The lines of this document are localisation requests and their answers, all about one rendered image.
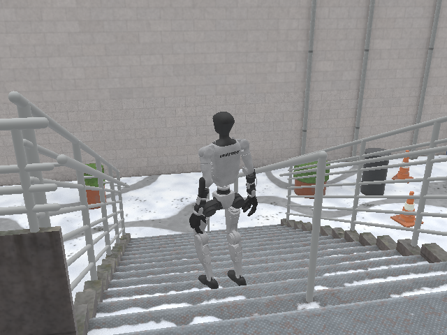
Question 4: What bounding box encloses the robot left forearm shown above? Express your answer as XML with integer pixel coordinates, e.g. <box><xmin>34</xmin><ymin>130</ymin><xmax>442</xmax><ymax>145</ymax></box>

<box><xmin>193</xmin><ymin>177</ymin><xmax>209</xmax><ymax>216</ymax></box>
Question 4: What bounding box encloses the robot right forearm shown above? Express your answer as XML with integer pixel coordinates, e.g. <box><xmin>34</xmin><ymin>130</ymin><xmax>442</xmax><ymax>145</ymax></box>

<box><xmin>246</xmin><ymin>169</ymin><xmax>256</xmax><ymax>198</ymax></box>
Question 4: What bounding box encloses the robot left upper arm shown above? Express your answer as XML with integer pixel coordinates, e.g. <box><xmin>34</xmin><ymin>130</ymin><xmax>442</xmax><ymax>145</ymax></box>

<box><xmin>198</xmin><ymin>144</ymin><xmax>214</xmax><ymax>187</ymax></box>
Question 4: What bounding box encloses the robot right thigh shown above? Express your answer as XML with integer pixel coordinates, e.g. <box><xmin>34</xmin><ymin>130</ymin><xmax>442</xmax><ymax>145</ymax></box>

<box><xmin>225</xmin><ymin>192</ymin><xmax>244</xmax><ymax>245</ymax></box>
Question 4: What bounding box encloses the left robot foot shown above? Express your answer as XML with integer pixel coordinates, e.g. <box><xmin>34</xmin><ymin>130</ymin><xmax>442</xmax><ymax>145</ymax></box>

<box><xmin>198</xmin><ymin>275</ymin><xmax>219</xmax><ymax>289</ymax></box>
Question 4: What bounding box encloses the left robot hand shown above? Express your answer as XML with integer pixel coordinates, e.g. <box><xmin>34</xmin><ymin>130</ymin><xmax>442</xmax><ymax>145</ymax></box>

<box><xmin>189</xmin><ymin>213</ymin><xmax>206</xmax><ymax>234</ymax></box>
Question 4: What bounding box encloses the robot right upper arm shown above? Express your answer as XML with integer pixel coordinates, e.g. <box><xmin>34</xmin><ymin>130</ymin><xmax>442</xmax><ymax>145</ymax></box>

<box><xmin>236</xmin><ymin>139</ymin><xmax>254</xmax><ymax>175</ymax></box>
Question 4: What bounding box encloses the right robot hand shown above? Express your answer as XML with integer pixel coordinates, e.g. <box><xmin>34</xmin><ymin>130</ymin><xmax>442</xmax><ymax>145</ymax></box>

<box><xmin>242</xmin><ymin>196</ymin><xmax>258</xmax><ymax>216</ymax></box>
